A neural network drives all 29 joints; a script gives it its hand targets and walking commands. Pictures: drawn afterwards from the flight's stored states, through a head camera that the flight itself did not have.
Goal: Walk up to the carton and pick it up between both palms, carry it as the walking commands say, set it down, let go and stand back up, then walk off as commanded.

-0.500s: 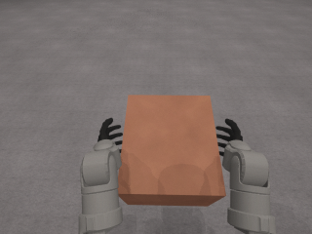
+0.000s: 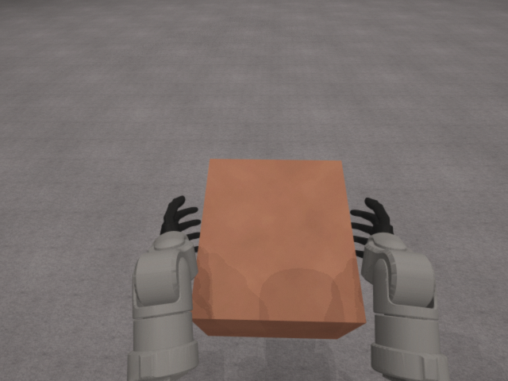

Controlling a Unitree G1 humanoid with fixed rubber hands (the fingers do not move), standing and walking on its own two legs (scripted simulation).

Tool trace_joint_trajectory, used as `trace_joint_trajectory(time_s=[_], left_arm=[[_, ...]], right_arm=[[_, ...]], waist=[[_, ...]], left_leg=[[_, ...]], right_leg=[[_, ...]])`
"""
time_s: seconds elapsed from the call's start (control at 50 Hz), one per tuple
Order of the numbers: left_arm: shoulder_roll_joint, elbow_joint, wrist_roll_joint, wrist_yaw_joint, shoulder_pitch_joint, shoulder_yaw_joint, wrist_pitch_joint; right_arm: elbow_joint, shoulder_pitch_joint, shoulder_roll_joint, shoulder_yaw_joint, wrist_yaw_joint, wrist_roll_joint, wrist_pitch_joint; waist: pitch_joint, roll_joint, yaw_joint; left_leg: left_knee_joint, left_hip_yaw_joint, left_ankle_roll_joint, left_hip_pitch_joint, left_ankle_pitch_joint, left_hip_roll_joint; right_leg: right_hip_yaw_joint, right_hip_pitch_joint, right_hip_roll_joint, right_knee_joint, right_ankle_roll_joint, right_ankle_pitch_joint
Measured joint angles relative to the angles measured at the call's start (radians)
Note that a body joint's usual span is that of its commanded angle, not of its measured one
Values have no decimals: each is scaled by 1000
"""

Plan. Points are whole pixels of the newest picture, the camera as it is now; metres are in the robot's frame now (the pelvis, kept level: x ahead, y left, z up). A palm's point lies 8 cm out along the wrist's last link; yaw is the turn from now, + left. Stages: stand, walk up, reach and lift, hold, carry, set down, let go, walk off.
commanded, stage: carry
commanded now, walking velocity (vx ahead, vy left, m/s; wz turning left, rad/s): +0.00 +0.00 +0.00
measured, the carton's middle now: (273, 249) +0.35 +0.00 +0.03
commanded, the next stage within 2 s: none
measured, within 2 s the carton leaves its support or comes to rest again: neither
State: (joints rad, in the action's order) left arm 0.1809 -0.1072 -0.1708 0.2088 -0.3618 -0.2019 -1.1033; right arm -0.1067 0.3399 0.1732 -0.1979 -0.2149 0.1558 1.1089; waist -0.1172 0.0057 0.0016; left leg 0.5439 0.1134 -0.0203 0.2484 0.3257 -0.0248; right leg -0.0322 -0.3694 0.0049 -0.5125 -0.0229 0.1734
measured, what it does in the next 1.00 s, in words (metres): stands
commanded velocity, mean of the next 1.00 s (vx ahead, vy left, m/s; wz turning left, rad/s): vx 0.00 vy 0.00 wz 0.00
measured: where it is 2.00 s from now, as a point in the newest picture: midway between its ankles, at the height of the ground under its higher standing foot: outside the picture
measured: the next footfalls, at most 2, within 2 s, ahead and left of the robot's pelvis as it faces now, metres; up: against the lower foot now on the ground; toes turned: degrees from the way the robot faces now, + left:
none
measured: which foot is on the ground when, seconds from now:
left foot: down 0.00-1.00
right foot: down 0.00-1.00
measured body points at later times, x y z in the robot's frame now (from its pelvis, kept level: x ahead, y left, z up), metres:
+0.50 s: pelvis +0.00 +0.00 +0.00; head -0.03 +0.00 +0.45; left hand +0.31 +0.15 +0.11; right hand +0.31 -0.16 +0.10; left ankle -0.02 +0.10 -0.73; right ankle +0.06 -0.11 -0.73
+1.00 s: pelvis +0.00 +0.00 +0.00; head -0.03 +0.00 +0.45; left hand +0.31 +0.15 +0.11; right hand +0.30 -0.16 +0.10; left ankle -0.02 +0.10 -0.73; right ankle +0.06 -0.11 -0.73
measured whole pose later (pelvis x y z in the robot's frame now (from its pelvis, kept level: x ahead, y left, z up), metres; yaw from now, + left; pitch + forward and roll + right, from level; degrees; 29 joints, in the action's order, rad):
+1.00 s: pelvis +0.00 +0.00 +0.00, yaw +0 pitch +2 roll +0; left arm 0.17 -0.15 -0.16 0.20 -0.32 -0.18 -1.12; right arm -0.16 0.30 0.16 -0.16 -0.21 0.15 1.13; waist -0.12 0.00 0.01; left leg 0.52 0.11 -0.02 0.24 0.31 -0.02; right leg -0.04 -0.36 0.00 -0.50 -0.03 0.17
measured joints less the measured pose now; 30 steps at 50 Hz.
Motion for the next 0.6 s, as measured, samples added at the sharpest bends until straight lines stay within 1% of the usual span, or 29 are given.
trace_joint_trajectory(time_s=[0.6], left_arm=[[-8,-16,8,-9,26,14,4]], right_arm=[[-22,-25,-8,24,2,-2,5]], waist=[[-5,-2,2]], left_leg=[[-18,-4,3,-10,-8,3]], right_leg=[[-4,7,-3,8,-2,0]])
